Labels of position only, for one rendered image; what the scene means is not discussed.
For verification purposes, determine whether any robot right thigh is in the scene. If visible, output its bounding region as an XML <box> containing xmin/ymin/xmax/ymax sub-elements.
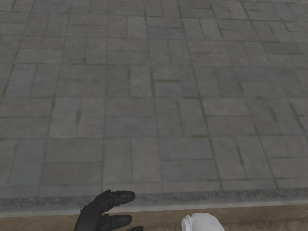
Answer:
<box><xmin>181</xmin><ymin>213</ymin><xmax>225</xmax><ymax>231</ymax></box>

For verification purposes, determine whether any left robot hand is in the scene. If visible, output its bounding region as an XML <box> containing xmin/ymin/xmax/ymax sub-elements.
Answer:
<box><xmin>73</xmin><ymin>190</ymin><xmax>143</xmax><ymax>231</ymax></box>

